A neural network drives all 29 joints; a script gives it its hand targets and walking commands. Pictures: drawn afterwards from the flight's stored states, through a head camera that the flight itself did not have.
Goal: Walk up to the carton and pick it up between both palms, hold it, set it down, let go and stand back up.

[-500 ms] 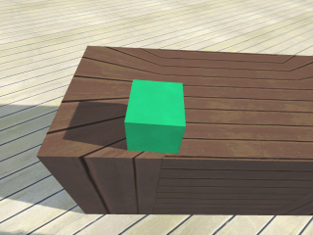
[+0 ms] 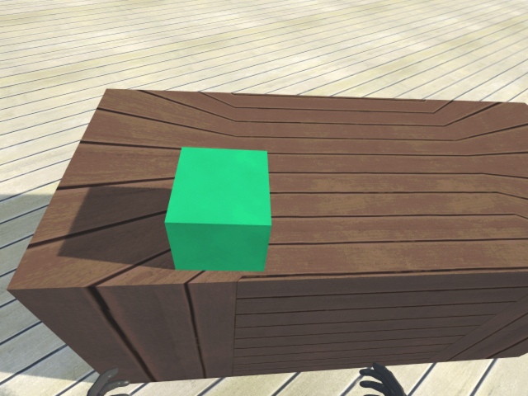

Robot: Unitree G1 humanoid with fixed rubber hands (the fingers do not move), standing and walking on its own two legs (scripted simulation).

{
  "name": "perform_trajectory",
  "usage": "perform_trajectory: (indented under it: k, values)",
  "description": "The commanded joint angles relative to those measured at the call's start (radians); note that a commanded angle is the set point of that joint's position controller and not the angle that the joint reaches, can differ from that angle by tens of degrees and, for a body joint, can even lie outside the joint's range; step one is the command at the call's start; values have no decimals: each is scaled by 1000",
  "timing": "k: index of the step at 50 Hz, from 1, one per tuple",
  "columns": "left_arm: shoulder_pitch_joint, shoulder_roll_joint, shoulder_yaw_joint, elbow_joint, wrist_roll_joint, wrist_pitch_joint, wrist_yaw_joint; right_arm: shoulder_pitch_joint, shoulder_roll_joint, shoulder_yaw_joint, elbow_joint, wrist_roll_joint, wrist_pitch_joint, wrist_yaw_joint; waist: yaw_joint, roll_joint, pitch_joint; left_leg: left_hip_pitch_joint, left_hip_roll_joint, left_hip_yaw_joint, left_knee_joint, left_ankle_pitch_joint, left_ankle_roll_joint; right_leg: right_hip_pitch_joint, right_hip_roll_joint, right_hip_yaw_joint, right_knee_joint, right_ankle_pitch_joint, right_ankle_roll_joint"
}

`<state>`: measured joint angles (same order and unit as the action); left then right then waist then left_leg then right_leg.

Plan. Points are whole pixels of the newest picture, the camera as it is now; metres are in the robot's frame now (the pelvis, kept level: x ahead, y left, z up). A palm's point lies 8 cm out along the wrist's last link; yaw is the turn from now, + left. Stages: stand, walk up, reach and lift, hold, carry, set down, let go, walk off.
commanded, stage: reach and lift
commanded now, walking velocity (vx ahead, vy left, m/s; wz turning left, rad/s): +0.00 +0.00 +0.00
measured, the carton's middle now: (222, 208) +0.47 +0.07 -0.01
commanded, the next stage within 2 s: none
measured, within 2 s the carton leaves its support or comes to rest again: neither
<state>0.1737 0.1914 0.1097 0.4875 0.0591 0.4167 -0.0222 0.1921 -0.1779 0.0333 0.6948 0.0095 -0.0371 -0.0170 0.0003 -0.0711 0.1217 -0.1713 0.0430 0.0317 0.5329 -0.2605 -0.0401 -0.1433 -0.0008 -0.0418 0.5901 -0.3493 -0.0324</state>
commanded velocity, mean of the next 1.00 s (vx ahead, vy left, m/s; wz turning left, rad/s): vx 0.00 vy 0.00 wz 0.00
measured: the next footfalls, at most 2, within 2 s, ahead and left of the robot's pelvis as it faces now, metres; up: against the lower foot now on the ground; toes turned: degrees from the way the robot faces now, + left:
none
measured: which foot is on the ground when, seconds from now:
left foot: down 0.00-1.00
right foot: down 0.00-1.00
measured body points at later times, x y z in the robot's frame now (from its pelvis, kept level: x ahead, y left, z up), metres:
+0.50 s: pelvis +0.02 +0.02 +0.02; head +0.00 +0.04 +0.46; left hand +0.18 +0.26 -0.06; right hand +0.18 -0.18 -0.05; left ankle +0.02 +0.15 -0.73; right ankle -0.01 -0.09 -0.73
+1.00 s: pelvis +0.02 +0.04 +0.02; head +0.01 +0.05 +0.47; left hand +0.21 +0.25 -0.01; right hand +0.21 -0.15 +0.00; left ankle +0.02 +0.15 -0.73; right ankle -0.01 -0.09 -0.73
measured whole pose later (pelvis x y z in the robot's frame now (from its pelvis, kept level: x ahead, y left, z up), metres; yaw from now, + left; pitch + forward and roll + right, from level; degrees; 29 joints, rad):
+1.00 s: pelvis +0.02 +0.04 +0.02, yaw -2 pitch -5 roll +0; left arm 0.33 0.20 -0.04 0.14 -0.10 0.05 0.04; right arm 0.35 -0.07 0.00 0.24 0.08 -0.12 -0.05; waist 0.07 -0.04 0.04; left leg -0.05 0.02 0.07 0.33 -0.19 0.00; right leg 0.00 -0.01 0.00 0.30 -0.22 0.01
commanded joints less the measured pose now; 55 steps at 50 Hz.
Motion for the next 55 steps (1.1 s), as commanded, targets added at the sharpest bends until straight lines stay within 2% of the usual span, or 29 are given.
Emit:
perform_trajectory:
  k: [1,5,6,8,11,16,17,18,21,22,25,27,30,37,40,41,42,45,50,51,53,55]
  values:
    - [-147,212,58,-148,-20,-128,16,-115,-5,-17,-247,-38,-59,-4,57,37,-111,8,-69,97,-70,144,48,-80,-46,58,-198,282,71]
    - [-150,228,44,-123,-67,-221,10,-53,17,-25,-235,-29,-91,-26,36,48,-171,51,-58,83,-81,175,49,-57,-65,84,-204,384,82]
    - [-132,231,46,-125,-71,-240,4,-31,22,-20,-222,-24,-103,-34,30,54,-194,71,-57,80,-81,207,44,-48,-64,78,-202,448,82]
    - [-93,226,37,-110,-82,-263,-12,0,13,-13,-190,-9,-125,-48,14,70,-204,121,-58,71,-98,242,35,-32,-56,62,-214,483,80]
    - [-42,230,34,-111,-88,-282,-32,29,8,-3,-170,1,-153,-68,1,59,-199,177,-61,60,-108,322,29,-17,-41,48,-238,541,86]
    - [34,189,17,-139,-89,-296,-40,42,-12,4,-183,19,-167,-69,9,87,-163,253,-67,54,-154,402,7,-27,-2,9,-303,448,64]
    - [26,181,14,-154,-84,-300,-35,27,-17,3,-206,20,-167,-63,20,91,-146,258,-69,52,-165,397,2,-38,5,2,-317,401,57]
    - [26,177,9,-161,-87,-304,-31,25,-19,-10,-223,17,-161,-58,13,86,-127,258,-66,53,-179,377,3,-50,7,-1,-333,359,52]
    - [27,167,0,-198,-94,-324,-12,24,-10,-10,-295,21,-150,-38,45,78,-115,255,-60,53,-197,357,7,-64,11,0,-356,270,41]
    - [16,159,-15,-213,-100,-331,-8,19,-9,-18,-321,16,-150,-34,36,82,-110,251,-57,48,-201,353,4,-65,13,0,-358,258,39]
    - [21,148,-32,-244,-100,-356,12,31,-10,-37,-372,13,-141,-18,52,85,-73,240,-50,45,-226,323,2,-83,15,4,-377,199,24]
    - [10,133,-53,-273,-113,-376,24,40,-6,-50,-405,14,-136,-11,48,101,-83,233,-45,39,-232,293,1,-93,14,7,-380,163,17]
    - [43,114,-70,-302,-117,-386,42,77,10,-51,-432,33,-116,0,63,122,-75,234,-43,35,-236,312,0,-77,13,14,-381,164,8]
    - [86,84,-87,-400,-116,-385,51,123,13,-50,-497,64,-97,-13,63,141,-51,260,-39,18,-238,370,-8,-90,11,25,-397,195,-2]
    - [93,85,-100,-482,-116,-391,62,123,10,-60,-548,73,-115,-22,65,155,-75,256,-33,13,-227,417,-10,-81,15,29,-388,225,-12]
    - [82,82,-105,-492,-120,-391,63,119,5,-63,-557,70,-116,-23,56,153,-82,254,-32,13,-225,403,-12,-82,17,24,-386,214,-11]
    - [84,83,-104,-494,-123,-390,63,120,11,-59,-559,72,-113,-24,67,157,-77,248,-29,13,-233,383,-11,-79,17,27,-389,192,-15]
    - [73,80,-116,-516,-150,-399,64,113,8,-71,-600,69,-113,-30,54,127,-84,237,-26,3,-234,358,-8,-88,15,28,-385,190,-13]
    - [40,101,-117,-544,-176,-424,62,66,18,-65,-669,88,-124,-44,71,111,-126,225,-25,3,-225,364,-4,-63,16,36,-369,214,-6]
    - [34,101,-115,-510,-176,-422,61,60,29,-56,-665,86,-118,-46,74,104,-117,223,-27,5,-225,342,0,-64,12,39,-374,194,-4]
    - [1,101,-119,-505,-194,-427,56,43,43,-42,-685,99,-111,-50,70,88,-109,205,-29,5,-229,320,10,-68,8,46,-377,189,2]
    - [-32,109,-117,-518,-204,-439,57,26,35,-36,-696,105,-106,-54,69,95,-133,209,-27,-1,-220,331,9,-66,5,51,-370,199,-1]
